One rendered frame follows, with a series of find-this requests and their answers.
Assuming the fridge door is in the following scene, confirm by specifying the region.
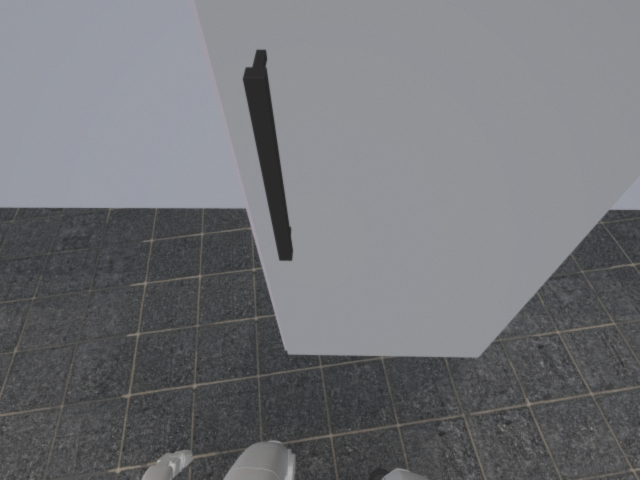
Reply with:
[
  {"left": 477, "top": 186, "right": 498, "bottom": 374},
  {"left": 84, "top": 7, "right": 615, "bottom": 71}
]
[{"left": 194, "top": 0, "right": 640, "bottom": 358}]

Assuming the robot left hand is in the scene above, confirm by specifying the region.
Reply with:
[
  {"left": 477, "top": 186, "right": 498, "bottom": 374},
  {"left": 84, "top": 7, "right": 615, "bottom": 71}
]
[{"left": 141, "top": 450, "right": 193, "bottom": 480}]

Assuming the handle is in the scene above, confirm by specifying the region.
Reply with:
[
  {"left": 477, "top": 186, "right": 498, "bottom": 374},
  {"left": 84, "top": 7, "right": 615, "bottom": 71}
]
[{"left": 243, "top": 50, "right": 293, "bottom": 261}]

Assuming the robot left thigh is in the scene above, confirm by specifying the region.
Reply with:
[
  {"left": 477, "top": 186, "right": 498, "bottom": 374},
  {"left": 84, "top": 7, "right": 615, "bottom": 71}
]
[{"left": 223, "top": 442, "right": 296, "bottom": 480}]

